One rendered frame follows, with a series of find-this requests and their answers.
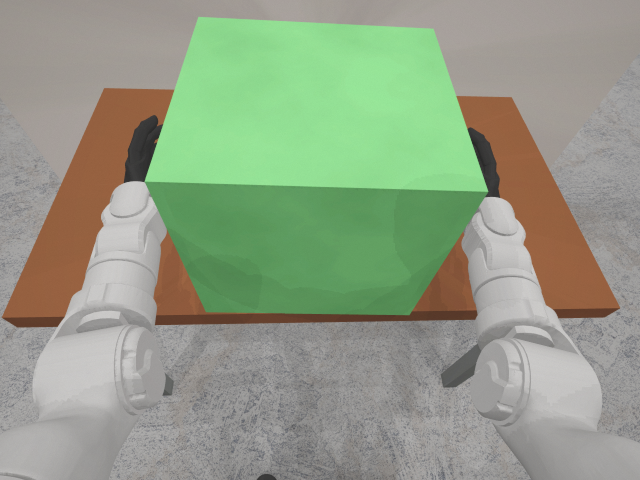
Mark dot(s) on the left robot upper arm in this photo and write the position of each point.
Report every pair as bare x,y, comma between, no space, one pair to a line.
90,390

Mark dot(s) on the robot left forearm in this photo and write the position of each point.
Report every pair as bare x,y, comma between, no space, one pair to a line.
122,273

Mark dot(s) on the robot right forearm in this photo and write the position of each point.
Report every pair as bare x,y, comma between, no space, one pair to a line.
504,285

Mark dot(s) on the table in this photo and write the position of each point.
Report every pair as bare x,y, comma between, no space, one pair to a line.
571,281

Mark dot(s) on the right robot upper arm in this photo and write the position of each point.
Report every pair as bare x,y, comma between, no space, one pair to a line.
545,404

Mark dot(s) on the robot left hand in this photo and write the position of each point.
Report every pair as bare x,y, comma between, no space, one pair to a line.
141,149

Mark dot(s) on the carton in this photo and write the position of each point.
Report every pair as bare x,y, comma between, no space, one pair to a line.
313,168

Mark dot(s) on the robot right hand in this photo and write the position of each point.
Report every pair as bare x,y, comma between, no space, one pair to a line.
486,161

